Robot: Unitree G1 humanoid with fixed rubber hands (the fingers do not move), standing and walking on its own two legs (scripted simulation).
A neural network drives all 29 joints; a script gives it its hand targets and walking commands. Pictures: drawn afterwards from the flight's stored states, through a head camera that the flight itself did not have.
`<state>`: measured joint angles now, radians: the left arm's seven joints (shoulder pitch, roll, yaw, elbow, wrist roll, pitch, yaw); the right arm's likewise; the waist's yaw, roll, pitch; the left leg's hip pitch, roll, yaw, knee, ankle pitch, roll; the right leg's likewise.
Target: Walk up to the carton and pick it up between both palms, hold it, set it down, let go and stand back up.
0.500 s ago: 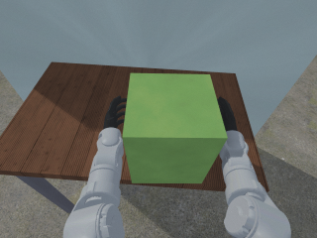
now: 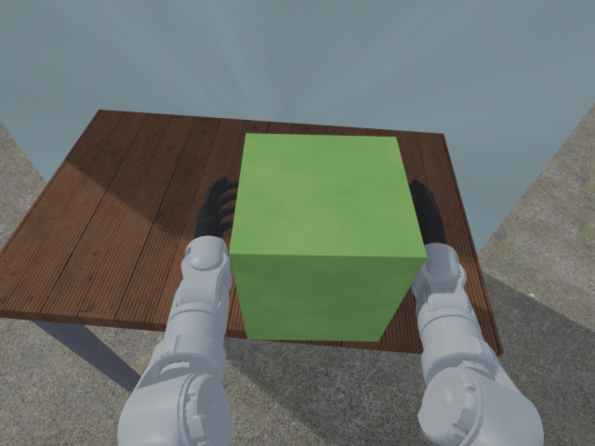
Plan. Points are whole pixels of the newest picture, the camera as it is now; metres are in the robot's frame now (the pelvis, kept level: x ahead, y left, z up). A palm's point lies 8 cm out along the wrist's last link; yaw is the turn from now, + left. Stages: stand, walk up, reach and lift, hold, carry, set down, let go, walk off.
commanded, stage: reach and lift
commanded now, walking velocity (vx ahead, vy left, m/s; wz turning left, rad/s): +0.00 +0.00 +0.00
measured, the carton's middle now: (316, 244) +0.41 -0.01 +0.02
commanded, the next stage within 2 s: none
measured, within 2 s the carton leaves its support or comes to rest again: leaves its support in 0.36 s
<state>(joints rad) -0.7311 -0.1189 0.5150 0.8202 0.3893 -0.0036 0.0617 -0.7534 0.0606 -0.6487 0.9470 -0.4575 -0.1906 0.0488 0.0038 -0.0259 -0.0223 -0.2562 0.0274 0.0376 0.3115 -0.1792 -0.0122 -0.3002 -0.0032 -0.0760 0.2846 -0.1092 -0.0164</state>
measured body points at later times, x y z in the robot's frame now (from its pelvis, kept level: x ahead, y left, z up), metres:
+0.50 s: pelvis -0.01 +0.00 +0.00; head +0.03 +0.01 +0.45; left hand +0.41 +0.14 +0.08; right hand +0.41 -0.16 +0.08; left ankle -0.02 +0.12 -0.75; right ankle +0.01 -0.11 -0.75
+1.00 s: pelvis -0.02 -0.01 +0.00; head +0.02 +0.00 +0.45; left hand +0.41 +0.13 +0.09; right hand +0.39 -0.18 +0.07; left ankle -0.02 +0.12 -0.75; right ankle +0.01 -0.11 -0.75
